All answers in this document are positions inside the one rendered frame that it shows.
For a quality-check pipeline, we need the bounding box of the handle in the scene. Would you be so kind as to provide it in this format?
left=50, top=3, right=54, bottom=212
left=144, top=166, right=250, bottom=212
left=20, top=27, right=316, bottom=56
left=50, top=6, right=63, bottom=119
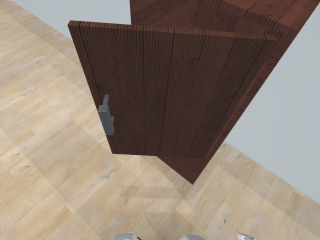
left=98, top=94, right=115, bottom=136

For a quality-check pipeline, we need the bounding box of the cupboard door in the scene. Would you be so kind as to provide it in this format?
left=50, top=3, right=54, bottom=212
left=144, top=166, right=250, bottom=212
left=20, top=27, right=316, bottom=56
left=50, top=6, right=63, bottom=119
left=67, top=20, right=277, bottom=159

